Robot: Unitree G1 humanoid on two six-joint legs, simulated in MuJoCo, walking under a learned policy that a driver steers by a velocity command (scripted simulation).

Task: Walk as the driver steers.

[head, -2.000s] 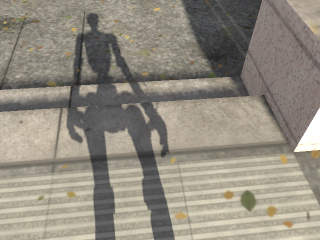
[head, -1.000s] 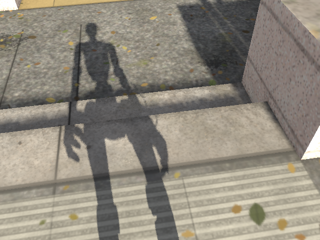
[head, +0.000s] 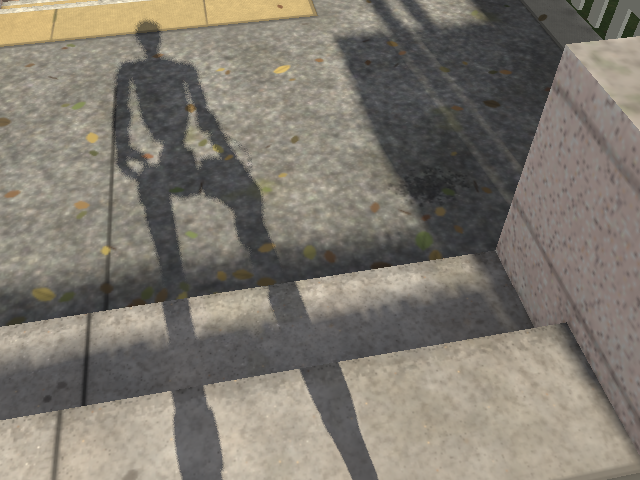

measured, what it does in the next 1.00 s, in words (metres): walks ahead: right foot, then left foot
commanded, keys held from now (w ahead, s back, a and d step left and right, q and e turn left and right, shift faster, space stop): w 0.04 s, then w+q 0.34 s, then w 0.32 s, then w+e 0.30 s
